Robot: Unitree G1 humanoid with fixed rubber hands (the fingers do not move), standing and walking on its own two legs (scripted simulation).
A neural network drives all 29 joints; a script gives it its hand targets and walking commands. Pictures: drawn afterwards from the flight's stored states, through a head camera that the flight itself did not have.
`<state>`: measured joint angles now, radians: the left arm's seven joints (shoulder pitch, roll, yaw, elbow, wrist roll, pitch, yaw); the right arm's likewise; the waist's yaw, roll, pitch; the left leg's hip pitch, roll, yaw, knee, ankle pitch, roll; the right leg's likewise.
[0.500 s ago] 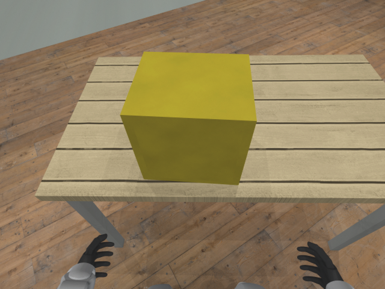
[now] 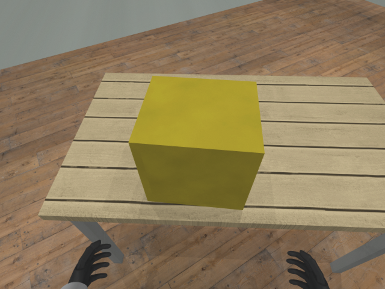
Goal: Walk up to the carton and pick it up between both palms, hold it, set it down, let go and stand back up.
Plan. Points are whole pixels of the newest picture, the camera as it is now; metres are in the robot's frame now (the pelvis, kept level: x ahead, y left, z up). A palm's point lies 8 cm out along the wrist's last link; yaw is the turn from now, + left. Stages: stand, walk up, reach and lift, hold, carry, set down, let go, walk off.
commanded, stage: reach and lift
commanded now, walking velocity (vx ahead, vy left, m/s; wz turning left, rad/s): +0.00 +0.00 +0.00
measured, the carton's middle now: (198, 144) +0.46 +0.03 -0.01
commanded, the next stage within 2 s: none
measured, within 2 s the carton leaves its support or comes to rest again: neither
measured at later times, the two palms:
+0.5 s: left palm (80, 274) +0.15 +0.26 -0.05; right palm (320, 281) +0.16 -0.21 -0.05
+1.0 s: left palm (86, 233) +0.22 +0.26 -0.02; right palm (309, 241) +0.23 -0.20 -0.02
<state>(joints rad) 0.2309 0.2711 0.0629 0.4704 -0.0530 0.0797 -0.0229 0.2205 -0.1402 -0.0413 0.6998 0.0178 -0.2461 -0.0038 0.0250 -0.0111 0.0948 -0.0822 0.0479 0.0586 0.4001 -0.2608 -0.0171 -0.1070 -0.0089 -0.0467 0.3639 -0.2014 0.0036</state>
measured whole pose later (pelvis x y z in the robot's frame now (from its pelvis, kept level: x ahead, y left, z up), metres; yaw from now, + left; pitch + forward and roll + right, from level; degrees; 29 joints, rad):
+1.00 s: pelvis -0.01 +0.00 -0.01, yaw +1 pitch -3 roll -1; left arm -0.02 0.33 -0.06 0.69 -0.30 -0.36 -0.06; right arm 0.02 -0.16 0.03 0.69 0.25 -0.40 -0.06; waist 0.02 -0.01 0.02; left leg -0.16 0.03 0.03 0.50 -0.30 -0.01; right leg -0.18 -0.01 -0.03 0.47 -0.25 0.01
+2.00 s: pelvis -0.01 +0.00 +0.00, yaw +1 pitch +2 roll -1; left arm -0.63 0.38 0.04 0.72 -0.27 0.23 -0.05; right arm -0.53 -0.31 0.01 0.67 0.36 0.13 -0.11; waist -0.01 0.00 -0.04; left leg -0.19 0.04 0.03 0.37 -0.22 -0.01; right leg -0.20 0.00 -0.01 0.31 -0.15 0.01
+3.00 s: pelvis -0.01 -0.01 +0.00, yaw +3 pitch +14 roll -1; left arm -1.21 0.47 -0.19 1.45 -0.38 -0.03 -0.07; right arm -1.09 -0.35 0.11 1.26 0.44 0.04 -0.07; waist -0.06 -0.02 -0.17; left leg -0.48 0.03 -0.02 0.44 -0.21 -0.02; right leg -0.46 0.01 -0.05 0.36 -0.15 0.00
